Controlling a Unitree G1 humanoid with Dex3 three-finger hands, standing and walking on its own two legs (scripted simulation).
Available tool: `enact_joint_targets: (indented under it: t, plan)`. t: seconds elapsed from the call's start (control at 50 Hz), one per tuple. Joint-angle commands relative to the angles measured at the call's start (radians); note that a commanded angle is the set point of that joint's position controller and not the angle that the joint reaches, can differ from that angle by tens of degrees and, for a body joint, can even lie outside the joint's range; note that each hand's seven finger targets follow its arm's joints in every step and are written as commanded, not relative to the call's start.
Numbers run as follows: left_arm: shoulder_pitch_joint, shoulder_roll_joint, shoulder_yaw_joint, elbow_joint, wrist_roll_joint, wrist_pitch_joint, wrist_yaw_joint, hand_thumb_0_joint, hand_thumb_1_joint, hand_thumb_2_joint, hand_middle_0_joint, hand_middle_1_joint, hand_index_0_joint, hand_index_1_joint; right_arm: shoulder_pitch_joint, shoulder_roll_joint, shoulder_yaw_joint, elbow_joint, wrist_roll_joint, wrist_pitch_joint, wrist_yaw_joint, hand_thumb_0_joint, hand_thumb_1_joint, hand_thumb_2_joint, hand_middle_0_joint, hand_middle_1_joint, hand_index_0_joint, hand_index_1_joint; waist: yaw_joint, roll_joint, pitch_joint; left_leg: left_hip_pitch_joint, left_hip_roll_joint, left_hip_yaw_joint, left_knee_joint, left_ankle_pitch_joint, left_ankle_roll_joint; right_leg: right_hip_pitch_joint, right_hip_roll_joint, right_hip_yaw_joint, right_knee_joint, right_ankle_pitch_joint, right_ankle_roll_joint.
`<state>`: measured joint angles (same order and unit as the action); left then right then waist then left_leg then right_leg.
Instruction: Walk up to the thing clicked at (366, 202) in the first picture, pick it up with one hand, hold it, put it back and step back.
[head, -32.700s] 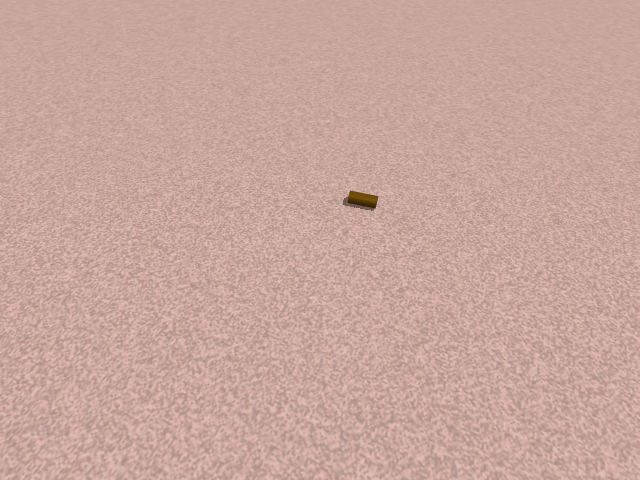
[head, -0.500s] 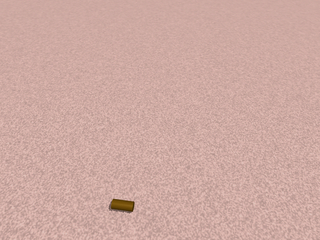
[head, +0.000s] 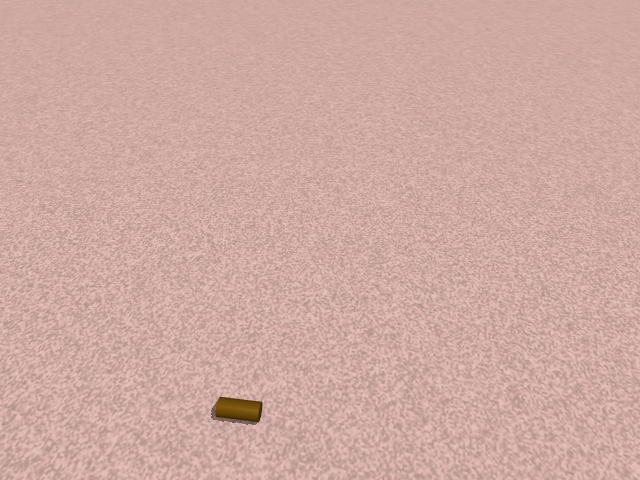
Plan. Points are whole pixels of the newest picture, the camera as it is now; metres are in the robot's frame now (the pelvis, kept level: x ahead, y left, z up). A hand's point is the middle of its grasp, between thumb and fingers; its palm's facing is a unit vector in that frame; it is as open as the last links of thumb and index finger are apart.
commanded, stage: stand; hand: left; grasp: from above
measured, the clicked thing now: (239, 409) +0.47 +0.25 -0.75
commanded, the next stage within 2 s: step back in 1.16 s
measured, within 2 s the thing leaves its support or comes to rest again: neither
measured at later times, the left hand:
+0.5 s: hand out of the picture +0.07 +0.24 -0.16, palm faces +0.00 -0.94 -0.33, open 7.4 cm
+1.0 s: hand out of the picture +0.09 +0.23 -0.16, palm faces +0.00 -0.94 -0.34, open 7.4 cm
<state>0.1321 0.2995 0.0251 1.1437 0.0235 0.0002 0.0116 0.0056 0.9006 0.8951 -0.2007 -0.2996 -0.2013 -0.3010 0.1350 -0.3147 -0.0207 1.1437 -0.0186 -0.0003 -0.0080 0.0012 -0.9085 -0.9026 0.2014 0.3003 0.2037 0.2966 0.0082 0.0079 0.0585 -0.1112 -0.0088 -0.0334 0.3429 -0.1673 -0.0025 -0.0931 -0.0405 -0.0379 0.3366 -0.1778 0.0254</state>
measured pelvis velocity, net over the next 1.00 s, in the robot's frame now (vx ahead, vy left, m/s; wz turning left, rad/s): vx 0.02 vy -0.02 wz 0.00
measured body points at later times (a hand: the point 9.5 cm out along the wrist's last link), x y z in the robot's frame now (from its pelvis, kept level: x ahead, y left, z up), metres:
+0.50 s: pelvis +0.01 -0.01 +0.00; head +0.02 -0.01 +0.45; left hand +0.07 +0.28 -0.13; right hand +0.08 -0.30 -0.14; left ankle +0.02 +0.12 -0.75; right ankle +0.01 -0.13 -0.75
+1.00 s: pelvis +0.02 -0.02 +0.00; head +0.03 -0.02 +0.45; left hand +0.09 +0.28 -0.13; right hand +0.09 -0.31 -0.14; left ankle +0.02 +0.12 -0.75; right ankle +0.01 -0.13 -0.75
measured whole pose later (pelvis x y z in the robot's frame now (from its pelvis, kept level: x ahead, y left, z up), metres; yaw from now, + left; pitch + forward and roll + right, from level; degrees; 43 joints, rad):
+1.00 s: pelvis +0.02 -0.02 +0.00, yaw +0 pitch -2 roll +0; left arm 0.10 0.32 0.02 1.14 0.01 -0.01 0.00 0.01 0.90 0.89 -0.20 -0.30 -0.20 -0.30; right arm 0.11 -0.33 -0.01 1.14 -0.01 -0.01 0.00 0.00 -0.91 -0.90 0.20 0.30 0.20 0.30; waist 0.01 0.01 0.06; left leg -0.10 0.02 -0.04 0.31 -0.18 -0.03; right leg -0.09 -0.02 -0.04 0.32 -0.20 0.00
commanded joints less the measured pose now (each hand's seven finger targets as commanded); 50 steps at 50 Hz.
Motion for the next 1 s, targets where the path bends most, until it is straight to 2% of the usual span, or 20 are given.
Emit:
enact_joint_targets:
  t: [0.0,0.02,0.06,0.08,0.1,0.16,0.18,0.22,0.26,0.28,0.32,0.4,0.44,0.48,0.54,0.58,0.88,0.94,0.98]
  plan:
    - [-0.035,0.203,0.035,-0.047,-0.002,-0.022,0.015,0.0,0.9,0.9,-0.2,-0.3,-0.2,-0.301,-0.044,-0.194,-0.031,-0.062,0.0,-0.026,-0.015,0.0,-0.9,-0.9,0.2,0.3,0.2,0.3,0.003,-0.004,-0.031,-0.032,0.114,-0.091,-0.079,0.054,0.024,0.001,-0.087,0.08,-0.063,0.026,-0.033]
    - [-0.037,0.201,0.033,-0.049,-0.002,-0.024,0.015,0.0,0.9,0.9,-0.2,-0.3,-0.2,-0.301,-0.038,-0.195,-0.031,-0.062,0.0,-0.026,-0.014,0.0,-0.9,-0.9,0.2,0.3,0.2,0.3,0.0,-0.014,-0.036,-0.039,0.114,-0.089,-0.076,0.068,0.023,0.01,-0.089,0.081,-0.069,0.026,-0.031]
    - [-0.042,0.211,0.035,-0.051,-0.001,-0.024,0.014,0.0,0.9,0.9,-0.2,-0.3,-0.2,-0.301,-0.031,-0.199,-0.032,-0.06,0.0,-0.025,-0.014,0.0,-0.9,-0.9,0.2,0.3,0.2,0.3,-0.005,-0.015,-0.037,-0.042,0.109,-0.086,-0.08,0.026,0.022,0.002,-0.084,0.082,-0.076,-0.008,-0.03]
    - [-0.047,0.207,0.033,-0.055,-0.001,-0.027,0.014,0.0,0.9,0.9,-0.2,-0.3,-0.2,-0.301,-0.042,-0.201,-0.031,-0.064,0.0,-0.025,-0.013,0.0,-0.9,-0.9,0.2,0.3,0.2,0.3,-0.003,-0.009,-0.048,-0.029,0.115,-0.086,-0.069,0.074,0.026,0.009,-0.09,0.085,-0.072,0.03,-0.031]
    - [-0.044,0.21,0.034,-0.054,-0.002,-0.027,0.013,0.0,0.9,0.9,-0.2,-0.3,-0.2,-0.301,-0.041,-0.199,-0.031,-0.062,0.0,-0.026,-0.013,0.0,-0.9,-0.9,0.2,0.3,0.2,0.3,-0.002,-0.013,-0.051,-0.018,0.115,-0.083,-0.068,0.073,0.023,0.0,-0.09,0.086,-0.073,0.035,-0.031]
    - [-0.051,0.216,0.035,-0.053,-0.003,-0.024,0.012,0.0,0.9,0.9,-0.2,-0.3,-0.2,-0.301,-0.033,-0.208,-0.031,-0.056,-0.001,-0.025,-0.014,0.0,-0.9,-0.9,0.2,0.3,0.2,0.3,-0.006,0.014,-0.046,-0.051,0.112,-0.085,-0.086,0.005,0.022,0.01,-0.088,0.086,-0.071,0.001,-0.034]
    - [-0.05,0.214,0.034,-0.054,-0.004,-0.025,0.012,0.0,0.9,0.9,-0.2,-0.3,-0.2,-0.301,-0.045,-0.206,-0.03,-0.059,0.0,-0.026,-0.013,0.0,-0.9,-0.9,0.2,0.3,0.2,0.3,-0.002,0.011,-0.05,-0.039,0.117,-0.088,-0.081,0.055,0.025,0.015,-0.09,0.085,-0.067,0.032,-0.036]
    - [-0.051,0.215,0.032,-0.049,-0.004,-0.025,0.01,0.0,0.9,0.9,-0.2,-0.3,-0.2,-0.301,-0.038,-0.198,-0.027,-0.057,0.0,-0.025,-0.011,0.0,-0.9,-0.9,0.2,0.3,0.2,0.3,-0.008,-0.023,-0.034,-0.051,0.112,-0.086,-0.083,0.025,0.021,-0.002,-0.085,0.08,-0.073,-0.013,-0.033]
    - [-0.046,0.213,0.031,-0.049,-0.005,-0.025,0.008,0.0,0.9,0.9,-0.2,-0.3,-0.2,-0.301,-0.035,-0.205,-0.029,-0.054,0.001,-0.025,-0.011,0.0,-0.9,-0.9,0.2,0.3,0.2,0.3,-0.005,-0.006,-0.04,-0.043,0.114,-0.086,-0.083,0.012,0.02,-0.01,-0.086,0.085,-0.073,-0.009,-0.034]
    - [-0.049,0.216,0.032,-0.052,-0.002,-0.025,0.01,0.0,0.9,0.9,-0.2,-0.3,-0.2,-0.301,-0.049,-0.206,-0.031,-0.057,0.001,-0.025,-0.011,0.0,-0.9,-0.9,0.2,0.3,0.2,0.3,-0.002,-0.009,-0.053,-0.026,0.12,-0.091,-0.079,0.066,0.023,-0.001,-0.086,0.078,-0.068,0.008,-0.038]
    - [-0.047,0.214,0.031,-0.051,-0.005,-0.026,0.009,0.0,0.9,0.9,-0.2,-0.3,-0.2,-0.301,-0.044,-0.206,-0.028,-0.056,0.001,-0.028,-0.011,0.0,-0.9,-0.9,0.2,0.3,0.2,0.3,-0.004,0.004,-0.064,-0.024,0.117,-0.085,-0.074,0.064,0.023,0.004,-0.089,0.083,-0.068,0.039,-0.038]
    - [-0.055,0.213,0.03,-0.054,-0.009,-0.031,0.01,0.0,0.9,0.9,-0.2,-0.3,-0.2,-0.301,-0.047,-0.208,-0.025,-0.055,0.001,-0.031,-0.011,0.0,-0.9,-0.9,0.2,0.3,0.2,0.3,-0.003,0.0,-0.083,0.005,0.128,-0.08,-0.055,0.188,0.022,0.025,-0.096,0.085,-0.054,0.141,-0.035]
    - [-0.057,0.224,0.033,-0.051,-0.009,-0.027,0.01,0.0,0.9,0.9,-0.2,-0.3,-0.2,-0.301,-0.042,-0.206,-0.026,-0.051,0.001,-0.029,-0.013,0.0,-0.9,-0.9,0.2,0.3,0.2,0.3,-0.005,-0.012,-0.078,-0.001,0.123,-0.08,-0.068,0.148,0.016,0.017,-0.09,0.08,-0.057,0.096,-0.037]
    - [-0.058,0.224,0.033,-0.055,-0.01,-0.028,0.009,0.0,0.9,0.9,-0.2,-0.3,-0.2,-0.301,-0.047,-0.212,-0.026,-0.054,0.001,-0.03,-0.013,0.0,-0.9,-0.9,0.2,0.3,0.2,0.3,-0.004,-0.003,-0.095,0.011,0.128,-0.076,-0.059,0.193,0.02,0.033,-0.095,0.082,-0.052,0.145,-0.038]
    - [-0.061,0.221,0.032,-0.054,-0.009,-0.028,0.01,0.0,0.9,0.9,-0.2,-0.3,-0.2,-0.301,-0.048,-0.212,-0.024,-0.054,0.002,-0.029,-0.013,0.0,-0.9,-0.9,0.2,0.3,0.2,0.3,-0.006,0.001,-0.085,0.008,0.129,-0.075,-0.06,0.19,0.021,0.032,-0.095,0.081,-0.051,0.155,-0.036]
    - [-0.058,0.223,0.032,-0.048,-0.011,-0.028,0.009,0.0,0.9,0.9,-0.2,-0.3,-0.2,-0.301,-0.046,-0.207,-0.021,-0.051,0.002,-0.027,-0.012,0.0,-0.9,-0.9,0.2,0.3,0.2,0.3,-0.006,-0.012,-0.064,-0.014,0.123,-0.074,-0.072,0.126,0.018,0.02,-0.092,0.083,-0.068,0.103,-0.033]
    - [-0.066,0.233,0.032,-0.059,-0.01,-0.03,0.007,0.0,0.9,0.9,-0.2,-0.3,-0.2,-0.3,-0.063,-0.215,-0.025,-0.06,0.003,-0.028,-0.011,0.0,-0.9,-0.9,0.2,0.3,0.2,0.3,-0.003,-0.004,-0.082,0.01,0.13,-0.072,-0.068,0.16,0.011,0.031,-0.093,0.083,-0.065,0.136,-0.042]
    - [-0.068,0.237,0.032,-0.064,-0.013,-0.032,0.006,0.0,0.9,0.9,-0.2,-0.3,-0.2,-0.3,-0.056,-0.223,-0.024,-0.059,0.004,-0.031,-0.011,0.0,-0.9,-0.9,0.2,0.3,0.2,0.3,-0.005,0.007,-0.103,0.025,0.133,-0.065,-0.06,0.201,0.014,0.043,-0.095,0.087,-0.052,0.187,-0.045]
    - [-0.065,0.232,0.03,-0.061,-0.013,-0.032,0.006,0.0,0.9,0.9,-0.2,-0.3,-0.2,-0.3,-0.056,-0.219,-0.021,-0.06,0.005,-0.03,-0.01,0.0,-0.9,-0.9,0.2,0.3,0.2,0.3,-0.005,0.008,-0.081,0.007,0.131,-0.067,-0.068,0.171,0.013,0.034,-0.093,0.087,-0.06,0.157,-0.041]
